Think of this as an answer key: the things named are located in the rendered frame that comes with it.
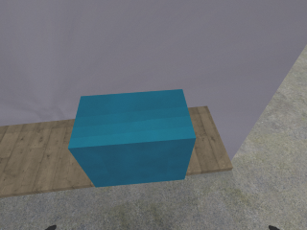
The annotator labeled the table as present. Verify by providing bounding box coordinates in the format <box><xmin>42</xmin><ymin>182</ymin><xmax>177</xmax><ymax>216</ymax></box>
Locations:
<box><xmin>0</xmin><ymin>105</ymin><xmax>233</xmax><ymax>198</ymax></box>

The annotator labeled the carton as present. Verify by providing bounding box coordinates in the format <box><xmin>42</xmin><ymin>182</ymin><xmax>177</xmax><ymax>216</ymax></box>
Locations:
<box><xmin>68</xmin><ymin>89</ymin><xmax>196</xmax><ymax>188</ymax></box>

